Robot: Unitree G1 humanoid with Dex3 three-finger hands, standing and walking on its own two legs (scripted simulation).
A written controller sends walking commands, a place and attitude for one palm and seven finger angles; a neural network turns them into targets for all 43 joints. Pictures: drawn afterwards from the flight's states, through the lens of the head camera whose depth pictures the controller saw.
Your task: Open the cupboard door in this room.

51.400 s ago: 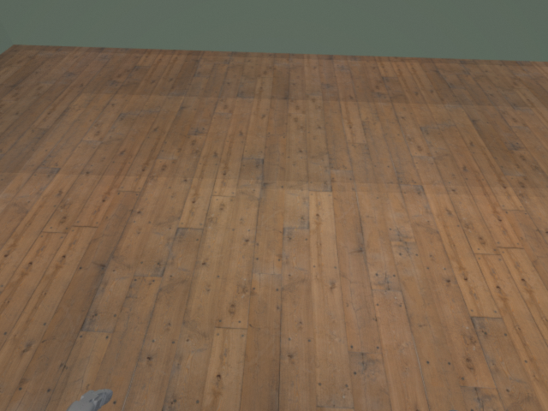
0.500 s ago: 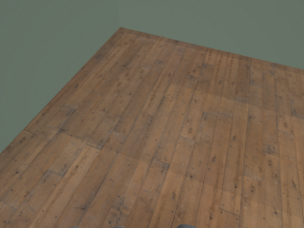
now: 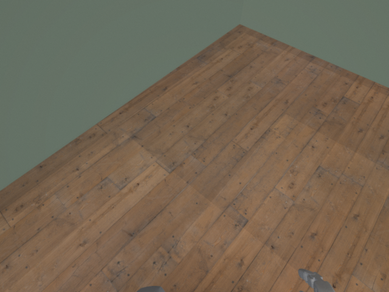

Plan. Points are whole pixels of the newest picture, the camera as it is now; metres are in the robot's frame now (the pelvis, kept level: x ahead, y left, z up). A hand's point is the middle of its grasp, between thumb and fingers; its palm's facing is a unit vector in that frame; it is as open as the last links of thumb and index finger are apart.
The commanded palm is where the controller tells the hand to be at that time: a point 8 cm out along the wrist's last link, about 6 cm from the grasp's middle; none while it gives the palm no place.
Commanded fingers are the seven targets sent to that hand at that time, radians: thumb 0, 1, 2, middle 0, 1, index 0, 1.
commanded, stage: turn to face it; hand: left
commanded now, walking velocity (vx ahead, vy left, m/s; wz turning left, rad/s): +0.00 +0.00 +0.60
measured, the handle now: out of the picture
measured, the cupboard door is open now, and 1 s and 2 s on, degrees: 47 47 47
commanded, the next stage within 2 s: none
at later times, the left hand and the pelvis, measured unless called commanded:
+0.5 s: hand out of the picture +0.04 +0.15 -0.14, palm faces +0.30 -0.92 -0.26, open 7.4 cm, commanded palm none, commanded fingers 0.00 0.90 0.90 -0.20 -0.30 -0.20 -0.30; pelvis +0.02 -0.06 +0.01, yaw +19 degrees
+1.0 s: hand out of the picture -0.01 +0.13 -0.14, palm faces +0.59 -0.75 -0.32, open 7.4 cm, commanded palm none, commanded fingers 0.00 0.90 0.90 -0.20 -0.30 -0.20 -0.30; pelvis +0.04 -0.09 +0.01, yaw +38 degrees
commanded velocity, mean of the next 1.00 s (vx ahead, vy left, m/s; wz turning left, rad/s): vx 0.00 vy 0.00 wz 0.60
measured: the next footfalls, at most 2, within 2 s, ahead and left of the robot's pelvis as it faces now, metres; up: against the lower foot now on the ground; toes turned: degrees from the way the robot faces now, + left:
right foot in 0.28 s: +0.08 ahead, -0.16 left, +0.00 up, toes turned +7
left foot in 0.60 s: +0.02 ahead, +0.08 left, +0.00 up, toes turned +28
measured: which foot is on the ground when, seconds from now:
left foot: down 0.00-0.28, up 0.30-0.58, down 0.60-0.88, up 0.90-1.00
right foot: down 0.00-0.00, up 0.02-0.26, down 0.28-0.60, up 0.62-0.86, down 0.88-1.00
